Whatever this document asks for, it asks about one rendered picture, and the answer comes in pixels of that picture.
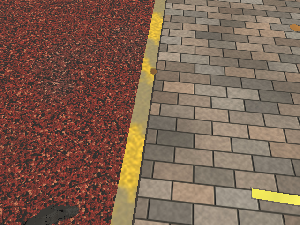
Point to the robot left hand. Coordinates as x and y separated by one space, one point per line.
52 213

